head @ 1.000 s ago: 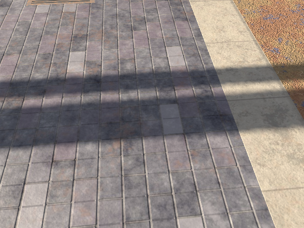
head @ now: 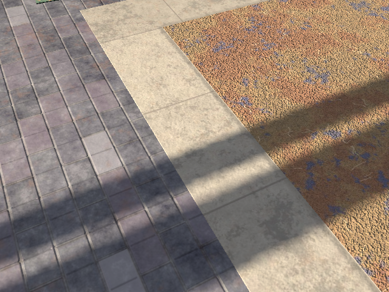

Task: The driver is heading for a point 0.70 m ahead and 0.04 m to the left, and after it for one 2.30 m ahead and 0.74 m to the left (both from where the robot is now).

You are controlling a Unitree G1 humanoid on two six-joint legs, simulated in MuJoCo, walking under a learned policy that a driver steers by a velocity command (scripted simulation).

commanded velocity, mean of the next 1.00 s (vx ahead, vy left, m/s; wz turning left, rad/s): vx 0.50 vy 0.00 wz -0.01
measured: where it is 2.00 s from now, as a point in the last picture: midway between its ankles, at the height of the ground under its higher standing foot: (186, 198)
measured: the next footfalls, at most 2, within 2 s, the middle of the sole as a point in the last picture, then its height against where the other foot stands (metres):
right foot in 0.38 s outside the picture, level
left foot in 0.90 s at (166, 249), level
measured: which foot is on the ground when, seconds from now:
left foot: down 0.00-0.38, up 0.40-0.88, down 0.90-1.00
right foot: up 0.00-0.36, down 0.38-0.90, up 0.92-1.00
